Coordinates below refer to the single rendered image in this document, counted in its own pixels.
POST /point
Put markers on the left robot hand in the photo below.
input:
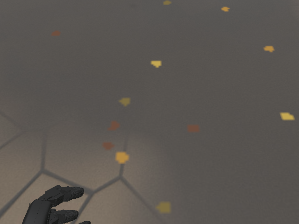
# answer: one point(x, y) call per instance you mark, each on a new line
point(40, 212)

